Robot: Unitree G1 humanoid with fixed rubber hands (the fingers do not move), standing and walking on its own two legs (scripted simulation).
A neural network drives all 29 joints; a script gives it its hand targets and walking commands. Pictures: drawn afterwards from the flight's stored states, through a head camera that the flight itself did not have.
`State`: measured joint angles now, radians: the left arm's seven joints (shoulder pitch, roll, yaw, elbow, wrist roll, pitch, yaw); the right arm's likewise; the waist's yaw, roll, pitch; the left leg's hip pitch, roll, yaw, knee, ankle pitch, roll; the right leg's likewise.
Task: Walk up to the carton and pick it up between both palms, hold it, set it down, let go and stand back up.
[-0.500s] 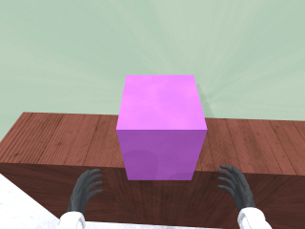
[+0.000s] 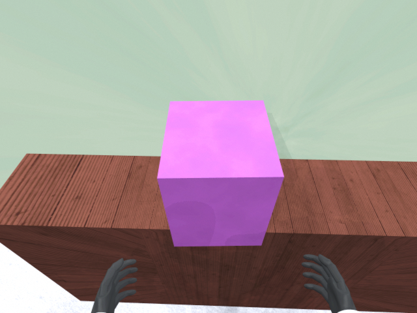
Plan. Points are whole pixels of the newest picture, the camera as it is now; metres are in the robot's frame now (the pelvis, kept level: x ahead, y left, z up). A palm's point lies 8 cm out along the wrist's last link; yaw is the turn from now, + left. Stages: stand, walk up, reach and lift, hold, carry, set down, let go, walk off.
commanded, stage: set down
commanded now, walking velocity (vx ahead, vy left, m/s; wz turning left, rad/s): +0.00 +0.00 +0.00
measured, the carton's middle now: (217, 175) +0.41 +0.02 +0.04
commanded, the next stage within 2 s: let go in 0.62 s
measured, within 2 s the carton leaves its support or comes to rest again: neither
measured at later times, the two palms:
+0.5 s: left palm out of the picture +0.15 +0.22 -0.08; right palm out of the picture +0.16 -0.22 -0.08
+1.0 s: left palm out of the picture +0.15 +0.22 -0.09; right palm out of the picture +0.14 -0.23 -0.09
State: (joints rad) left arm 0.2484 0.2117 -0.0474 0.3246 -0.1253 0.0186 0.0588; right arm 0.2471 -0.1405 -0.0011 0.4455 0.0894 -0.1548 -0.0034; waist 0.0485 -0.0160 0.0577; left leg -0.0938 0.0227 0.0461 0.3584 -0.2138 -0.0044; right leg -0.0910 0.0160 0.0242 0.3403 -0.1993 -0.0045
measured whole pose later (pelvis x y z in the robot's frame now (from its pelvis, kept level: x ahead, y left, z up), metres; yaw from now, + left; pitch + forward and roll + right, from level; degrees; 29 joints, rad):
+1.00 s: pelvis +0.00 -0.01 +0.00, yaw +0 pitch -4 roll +0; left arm 0.18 0.20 -0.01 0.54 -0.02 0.12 0.02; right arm 0.16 -0.18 -0.04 0.79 -0.02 -0.23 0.03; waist 0.01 -0.01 0.09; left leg -0.08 0.03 0.05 0.39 -0.24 -0.01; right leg -0.09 0.02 0.02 0.39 -0.22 -0.01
